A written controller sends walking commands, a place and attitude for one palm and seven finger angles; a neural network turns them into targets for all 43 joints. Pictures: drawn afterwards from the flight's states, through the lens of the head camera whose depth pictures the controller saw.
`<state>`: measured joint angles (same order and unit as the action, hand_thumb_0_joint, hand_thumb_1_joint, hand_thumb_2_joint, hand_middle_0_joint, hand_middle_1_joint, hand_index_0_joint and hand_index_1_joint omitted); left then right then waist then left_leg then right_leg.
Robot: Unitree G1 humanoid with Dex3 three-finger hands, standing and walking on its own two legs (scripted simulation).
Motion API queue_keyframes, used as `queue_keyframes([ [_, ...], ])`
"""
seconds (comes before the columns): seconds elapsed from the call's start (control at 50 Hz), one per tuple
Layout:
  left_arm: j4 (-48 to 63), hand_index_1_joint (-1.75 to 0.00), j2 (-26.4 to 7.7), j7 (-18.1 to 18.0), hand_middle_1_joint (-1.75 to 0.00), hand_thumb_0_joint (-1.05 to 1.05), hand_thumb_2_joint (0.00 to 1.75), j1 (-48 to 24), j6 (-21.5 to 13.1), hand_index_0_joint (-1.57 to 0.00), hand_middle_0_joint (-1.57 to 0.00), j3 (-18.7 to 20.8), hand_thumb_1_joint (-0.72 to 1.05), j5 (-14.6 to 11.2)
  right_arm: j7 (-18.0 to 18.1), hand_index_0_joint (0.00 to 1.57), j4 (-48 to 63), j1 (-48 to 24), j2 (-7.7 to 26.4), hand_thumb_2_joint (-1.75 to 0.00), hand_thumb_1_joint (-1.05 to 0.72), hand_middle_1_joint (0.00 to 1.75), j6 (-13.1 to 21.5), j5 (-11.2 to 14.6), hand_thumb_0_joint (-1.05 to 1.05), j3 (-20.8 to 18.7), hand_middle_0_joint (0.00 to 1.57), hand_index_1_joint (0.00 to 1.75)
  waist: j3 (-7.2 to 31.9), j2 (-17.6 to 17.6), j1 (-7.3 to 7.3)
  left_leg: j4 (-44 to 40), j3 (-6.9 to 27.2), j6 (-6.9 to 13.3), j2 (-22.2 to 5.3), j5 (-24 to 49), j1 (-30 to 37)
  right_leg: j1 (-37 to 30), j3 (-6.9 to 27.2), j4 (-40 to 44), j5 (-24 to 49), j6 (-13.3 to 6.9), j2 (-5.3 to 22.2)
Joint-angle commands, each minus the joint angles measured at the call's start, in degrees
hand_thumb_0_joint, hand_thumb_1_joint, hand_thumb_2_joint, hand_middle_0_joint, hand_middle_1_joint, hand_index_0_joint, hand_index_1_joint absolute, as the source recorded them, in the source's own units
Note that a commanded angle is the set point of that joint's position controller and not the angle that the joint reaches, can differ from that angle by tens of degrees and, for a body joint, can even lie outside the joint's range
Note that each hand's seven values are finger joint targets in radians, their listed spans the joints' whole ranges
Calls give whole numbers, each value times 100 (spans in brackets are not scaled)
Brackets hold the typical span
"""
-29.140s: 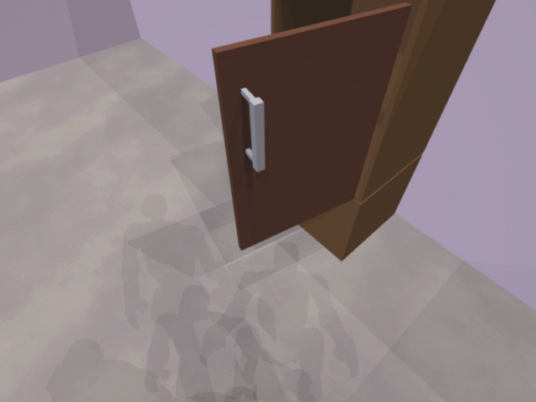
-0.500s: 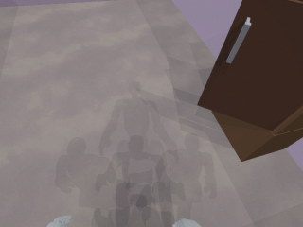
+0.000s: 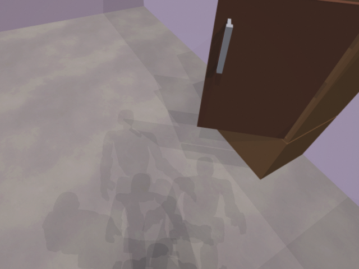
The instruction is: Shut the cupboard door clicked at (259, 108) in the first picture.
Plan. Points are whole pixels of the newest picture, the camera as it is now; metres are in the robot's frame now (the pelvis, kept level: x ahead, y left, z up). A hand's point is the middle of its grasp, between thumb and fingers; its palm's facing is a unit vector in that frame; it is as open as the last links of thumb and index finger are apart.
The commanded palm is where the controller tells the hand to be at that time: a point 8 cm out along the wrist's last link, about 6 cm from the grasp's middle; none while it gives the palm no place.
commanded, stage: turn to face it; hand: left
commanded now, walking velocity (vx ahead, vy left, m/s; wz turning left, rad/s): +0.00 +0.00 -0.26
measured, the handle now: (224, 47) +0.74 -0.10 +0.10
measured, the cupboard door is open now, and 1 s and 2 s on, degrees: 51 51 51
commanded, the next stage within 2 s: take the last steps up to it in 0.06 s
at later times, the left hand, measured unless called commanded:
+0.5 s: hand (121, 257) +0.17 +0.15 -0.15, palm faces -0.23 -0.95 -0.22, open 7.4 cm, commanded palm none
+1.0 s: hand (148, 231) +0.24 +0.10 -0.19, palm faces -0.23 -0.97 -0.11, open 7.4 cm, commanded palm none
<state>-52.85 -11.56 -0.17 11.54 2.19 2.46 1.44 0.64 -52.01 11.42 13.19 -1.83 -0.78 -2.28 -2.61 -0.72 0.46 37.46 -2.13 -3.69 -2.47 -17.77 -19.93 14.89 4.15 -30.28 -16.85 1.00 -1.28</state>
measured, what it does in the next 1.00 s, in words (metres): walks ahead: left foot, then right foot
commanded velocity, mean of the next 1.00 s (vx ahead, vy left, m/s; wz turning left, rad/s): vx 0.24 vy -0.13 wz -0.15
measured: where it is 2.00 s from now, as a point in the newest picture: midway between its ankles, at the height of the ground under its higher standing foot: (198, 264)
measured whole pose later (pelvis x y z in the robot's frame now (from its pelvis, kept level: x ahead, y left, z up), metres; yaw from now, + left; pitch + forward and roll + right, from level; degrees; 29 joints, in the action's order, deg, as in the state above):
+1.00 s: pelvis +0.19 -0.07 +0.00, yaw -14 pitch +0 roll -2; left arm -61.4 -11.6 1.6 15.4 1.7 3.2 2.2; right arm 1.5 -56.2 14.9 8.5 3.0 -2.6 -1.3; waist -2.8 -3.4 1.2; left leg 33.2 -9.5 2.5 -4.2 -15.9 -17.6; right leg 23.9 -0.6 -66.9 -20.2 -1.7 0.1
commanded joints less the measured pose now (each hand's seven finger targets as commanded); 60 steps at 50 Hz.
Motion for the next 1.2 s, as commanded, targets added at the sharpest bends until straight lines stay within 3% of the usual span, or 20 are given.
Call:
queue_keyframes([
  [0.0,442,-30,-494,-38,-30,0,90,159,-43,-20,-20,196,90,-131,141,20,202,799,1333,-90,-90,30,236,-76,0,-251,20,30,770,1771,126,-1847,1977,927,-1993,2537,1760,1246,-199,-1404,-1222,-36,-139],
  [0.04,419,-30,-644,-29,-30,0,90,-51,26,-20,-20,225,90,-48,197,20,234,597,1115,-90,-90,30,204,-131,0,-166,20,30,327,1341,108,-2026,1820,1363,-2089,2452,921,1175,-12,-2841,-1630,-37,107],
  [0.14,203,-30,-461,71,-30,0,90,-61,46,-20,-20,210,90,-51,253,20,158,441,781,-90,-90,30,239,-104,0,-83,20,30,331,1008,2,-1625,573,1215,-1448,3917,1347,1157,-319,-2700,-1022,107,226],
  [0.26,313,-30,-436,243,-30,0,90,-606,48,-20,-20,198,90,14,182,20,-119,998,998,-90,-90,30,245,-164,0,-255,20,30,202,926,353,-2393,900,1205,-1863,142,1588,1488,-539,-2042,-841,35,338],
  [0.34,352,-30,-423,334,-30,0,90,-805,-11,-20,-20,192,90,34,145,20,-250,1041,1062,-90,-90,30,291,-178,0,-331,20,30,-29,889,400,-2456,809,1156,-1957,-370,1432,1201,-668,-1152,-791,-47,361],
  [0.42,75,-30,-450,355,-30,0,90,-102,-63,-20,-20,246,90,32,117,20,-317,761,1127,-90,-90,30,305,-158,0,-336,20,30,130,700,-3,-1870,235,881,-1739,-417,721,-248,-999,128,8,-152,101],
  [0.44,-85,-30,-609,324,-30,0,90,310,-107,-20,-20,286,90,38,88,20,-322,698,1001,-90,-90,30,308,-137,0,-324,20,30,232,300,-202,-1254,-87,710,-1411,-312,223,-1076,-880,669,155,-253,74],
  [0.46,-260,-30,-990,258,-30,0,90,867,-173,-20,-20,371,90,62,53,20,-228,540,749,-90,-90,30,324,-69,0,-252,20,30,385,-626,-493,-207,-740,451,-873,-748,-712,-1993,105,1281,-762,-578,842],
  [0.48,-412,-30,-1476,158,-30,0,90,1329,-204,-20,-20,458,90,62,25,20,82,6,351,-90,-90,30,324,-29,0,-114,20,30,153,-1980,-761,1324,-1008,219,-50,-2083,-2034,-2288,2095,2002,-1377,-1225,1935],
  [0.5,-388,-30,-1509,82,-30,0,90,1335,-190,-20,-20,445,90,-12,20,20,169,-313,587,-90,-90,30,281,-58,0,-155,20,30,-151,-1382,-783,2278,-270,316,-174,-1863,-2314,-1688,2310,2285,-1662,-1534,2197],
  [0.52,-295,-30,-1338,44,-30,0,90,933,-210,-20,-20,401,90,-11,-7,20,109,-171,580,-90,-90,30,266,-51,0,-194,20,30,-324,-1097,-516,2638,-63,342,-312,-1363,-2347,-1310,2022,2351,-2101,-1558,2023],
  [0.62,-215,-30,-716,14,-30,0,90,191,-407,-20,-20,193,90,-13,-79,20,-211,371,355,-90,-90,30,212,-132,0,-178,20,30,-328,-475,136,2319,-186,173,-413,-254,-1459,-525,386,2055,32,-1322,1316],
  [0.74,-523,-30,-775,5,-30,0,90,416,-453,-20,-20,176,90,30,-75,20,-76,162,229,-90,-90,30,337,-89,0,-147,20,30,-205,-609,122,440,-371,234,-325,-146,-930,-990,248,1640,1249,-1363,1309],
  [0.8,-534,-30,-755,39,-30,0,90,246,-402,-20,-20,193,90,-69,15,20,-457,1225,447,-90,-90,30,430,-117,0,-210,20,30,210,-37,631,-739,-603,277,-5,878,1017,-413,-220,205,1886,-1037,850],
  [0.82,-506,-30,-474,63,-30,0,90,505,-391,-20,-20,158,90,-96,79,20,-634,1883,882,-90,-90,30,482,-186,0,-295,20,30,753,971,781,-1183,681,570,-825,785,2185,317,-422,-1177,1192,-716,412],
  [0.84,-417,-30,-217,117,-30,0,90,826,-359,-20,-20,65,90,-95,136,20,-714,2331,1459,-90,-90,30,476,-240,0,-407,20,30,1020,2197,776,-1931,2978,1199,-2432,406,3030,1744,-777,-2998,-1432,-439,-205],
  [0.86,-266,-30,-534,117,-30,0,90,518,-327,-20,-20,100,90,-21,188,20,-636,2229,1526,-90,-90,30,408,-180,0,-377,20,30,857,1455,784,-2339,3483,1554,-2800,-122,2557,1980,-132,-3901,-1568,-501,-15],
  [0.92,-298,-30,-452,190,-30,0,90,120,-254,-20,-20,195,90,78,211,20,-363,1161,767,-90,-90,30,444,-150,0,-206,20,30,-402,797,297,-2735,2154,1106,-2192,-396,718,2100,-7,-4216,-247,-313,548],
  [1.0,-417,-30,-181,216,-30,0,90,411,-120,-20,-20,168,90,54,210,20,-447,1098,591,-90,-90,30,553,-118,0,-181,20,30,-8,639,63,-2504,538,1049,-1683,1495,1080,1866,-254,-3457,295,-74,583],
  [1.18,-166,-30,-80,176,-30,0,90,-433,-158,-20,-20,65,90,-4,106,20,-603,1259,533,-90,-90,30,376,-135,0,-231,20,30,-232,1080,225,-2112,-214,1042,-1476,2516,1164,1268,-864,-1050,702,-4,494],
])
